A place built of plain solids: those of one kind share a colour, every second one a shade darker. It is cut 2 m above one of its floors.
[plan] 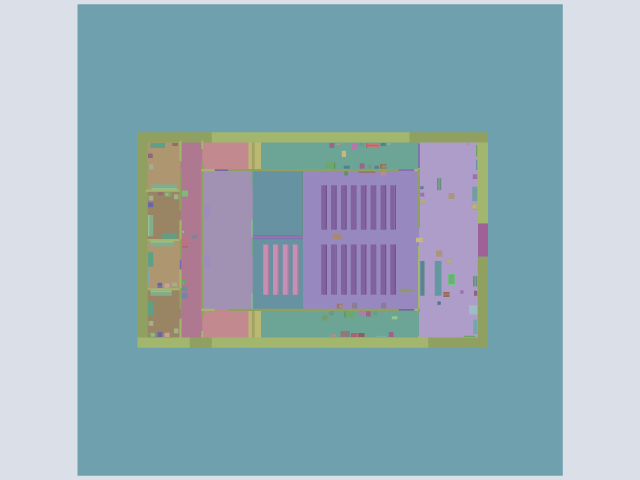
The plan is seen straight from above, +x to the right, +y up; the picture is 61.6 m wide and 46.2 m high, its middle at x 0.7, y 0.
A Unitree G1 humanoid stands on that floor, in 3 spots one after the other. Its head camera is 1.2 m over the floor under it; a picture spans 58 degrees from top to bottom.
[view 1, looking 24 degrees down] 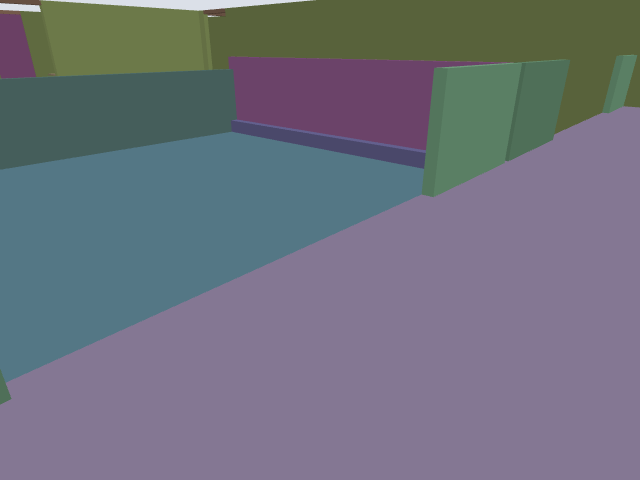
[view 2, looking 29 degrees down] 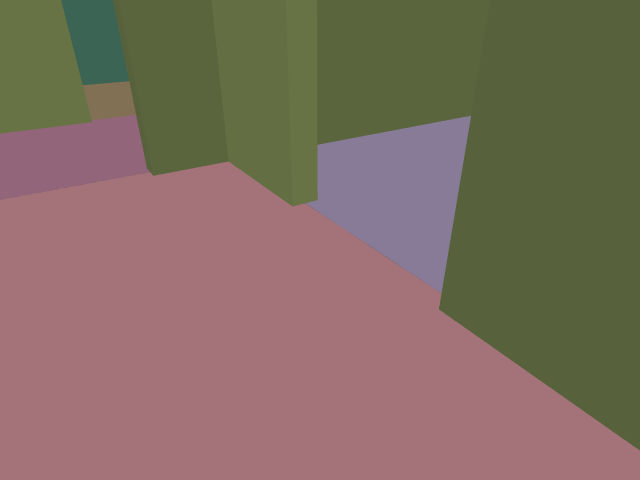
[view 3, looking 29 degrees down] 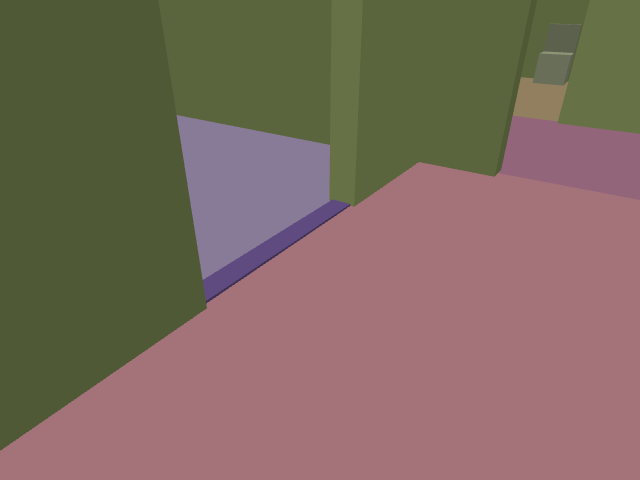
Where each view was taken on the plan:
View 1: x -7.58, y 5.33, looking -48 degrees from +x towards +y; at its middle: floor_lift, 3.44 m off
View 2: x -7.13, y -8.10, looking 147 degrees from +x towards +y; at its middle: floor_walk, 2.48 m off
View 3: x -7.13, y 8.10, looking -146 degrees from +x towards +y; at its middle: floor_walk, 2.48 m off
